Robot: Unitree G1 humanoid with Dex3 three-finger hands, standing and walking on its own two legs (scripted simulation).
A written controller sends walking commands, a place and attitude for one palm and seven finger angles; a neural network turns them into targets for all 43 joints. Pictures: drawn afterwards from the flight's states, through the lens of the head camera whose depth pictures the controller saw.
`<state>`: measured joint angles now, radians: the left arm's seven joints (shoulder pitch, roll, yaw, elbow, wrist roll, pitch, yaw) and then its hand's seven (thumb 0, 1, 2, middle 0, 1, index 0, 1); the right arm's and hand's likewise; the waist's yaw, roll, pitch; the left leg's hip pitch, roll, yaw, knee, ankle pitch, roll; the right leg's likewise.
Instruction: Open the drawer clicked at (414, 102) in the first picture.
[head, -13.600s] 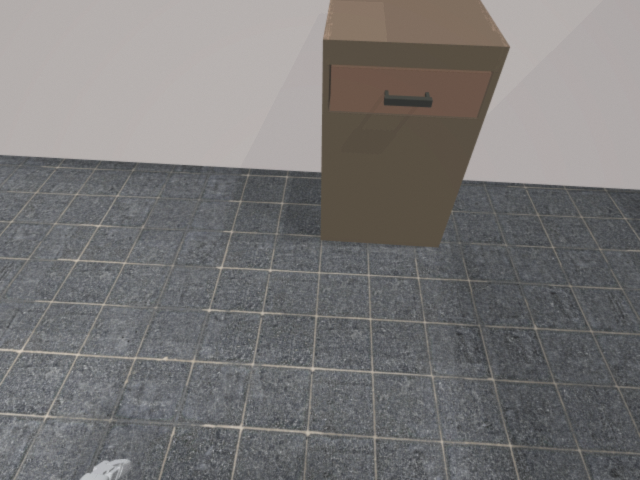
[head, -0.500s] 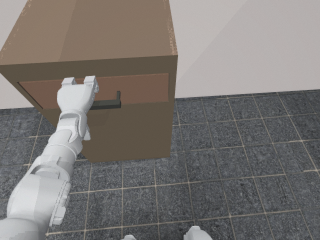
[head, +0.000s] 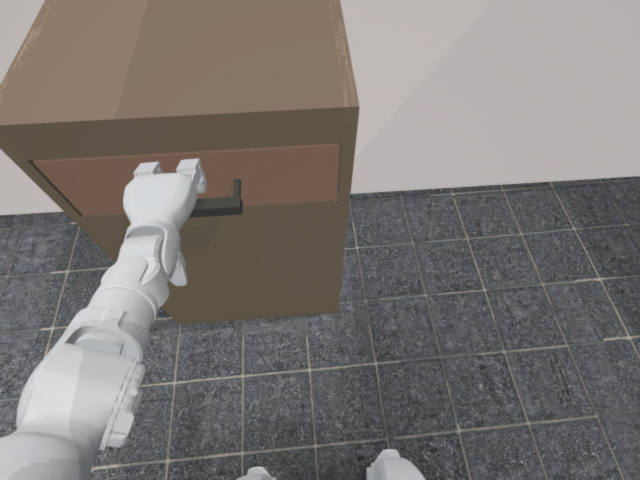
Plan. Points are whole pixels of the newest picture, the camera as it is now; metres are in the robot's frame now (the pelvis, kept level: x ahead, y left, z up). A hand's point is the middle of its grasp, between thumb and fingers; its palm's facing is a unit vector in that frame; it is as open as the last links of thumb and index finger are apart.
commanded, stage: move the hooked fingers above the handle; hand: left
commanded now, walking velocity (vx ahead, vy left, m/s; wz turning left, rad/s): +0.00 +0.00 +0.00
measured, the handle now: (199, 197) +0.54 +0.18 -0.05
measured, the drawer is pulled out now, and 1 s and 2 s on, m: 0.00 0.00 0.00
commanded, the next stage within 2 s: none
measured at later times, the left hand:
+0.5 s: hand (204, 216) +0.47 +0.15 +0.00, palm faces -0.09 -0.07 -0.99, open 13.8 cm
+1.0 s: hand (190, 225) +0.46 +0.17 -0.01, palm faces -0.15 -0.03 -0.99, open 13.8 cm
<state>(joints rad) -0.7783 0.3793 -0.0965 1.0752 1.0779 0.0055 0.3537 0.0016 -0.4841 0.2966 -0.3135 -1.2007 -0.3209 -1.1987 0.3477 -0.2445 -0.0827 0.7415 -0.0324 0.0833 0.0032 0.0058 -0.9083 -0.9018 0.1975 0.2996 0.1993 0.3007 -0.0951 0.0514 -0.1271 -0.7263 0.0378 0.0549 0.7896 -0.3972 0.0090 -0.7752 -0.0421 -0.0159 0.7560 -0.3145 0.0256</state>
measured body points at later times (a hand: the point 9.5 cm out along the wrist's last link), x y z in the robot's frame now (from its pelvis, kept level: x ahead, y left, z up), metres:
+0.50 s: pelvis +0.01 -0.01 +0.00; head +0.11 -0.01 +0.44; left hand +0.47 +0.15 +0.06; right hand +0.03 -0.28 -0.14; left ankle -0.02 +0.11 -0.70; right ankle +0.02 -0.14 -0.70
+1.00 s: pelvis -0.01 -0.01 -0.01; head +0.10 -0.02 +0.43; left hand +0.46 +0.17 +0.05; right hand +0.01 -0.30 -0.14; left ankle -0.02 +0.11 -0.70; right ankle +0.02 -0.14 -0.70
